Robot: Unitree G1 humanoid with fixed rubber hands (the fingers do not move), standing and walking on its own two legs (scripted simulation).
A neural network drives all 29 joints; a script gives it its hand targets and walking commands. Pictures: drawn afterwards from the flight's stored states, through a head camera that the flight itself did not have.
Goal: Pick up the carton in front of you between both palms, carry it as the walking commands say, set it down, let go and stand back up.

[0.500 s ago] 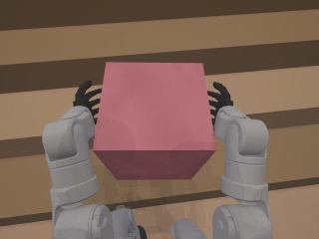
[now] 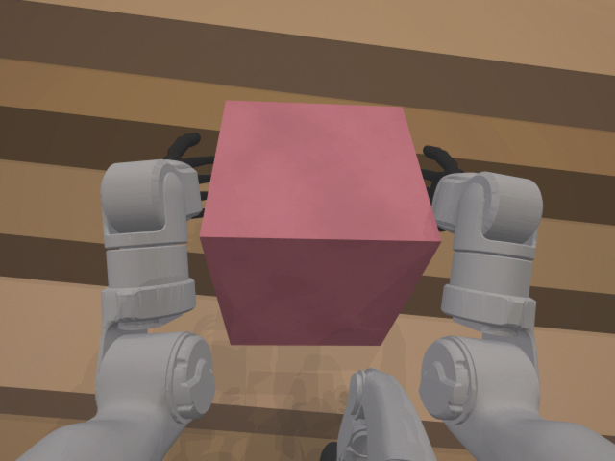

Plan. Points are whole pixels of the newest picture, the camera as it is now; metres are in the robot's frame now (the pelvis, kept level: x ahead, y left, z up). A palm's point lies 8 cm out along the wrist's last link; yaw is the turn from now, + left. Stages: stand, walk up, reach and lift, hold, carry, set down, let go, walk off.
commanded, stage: carry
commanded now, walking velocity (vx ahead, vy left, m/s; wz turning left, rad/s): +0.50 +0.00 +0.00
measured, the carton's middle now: (310, 234) +0.37 +0.01 +0.14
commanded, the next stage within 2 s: none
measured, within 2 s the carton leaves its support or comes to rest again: neither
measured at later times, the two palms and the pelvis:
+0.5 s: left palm out of the picture +0.67 +0.12 +0.37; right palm (445, 11) +0.67 -0.18 +0.34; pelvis +0.31 -0.02 +0.18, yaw +0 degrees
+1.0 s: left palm out of the picture +0.99 +0.08 +0.56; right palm out of the picture +0.98 -0.22 +0.59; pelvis +0.62 -0.07 +0.37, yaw -2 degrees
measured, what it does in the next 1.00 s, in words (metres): climbs: right foot 0.18 m higher, then left foot 0.18 m higher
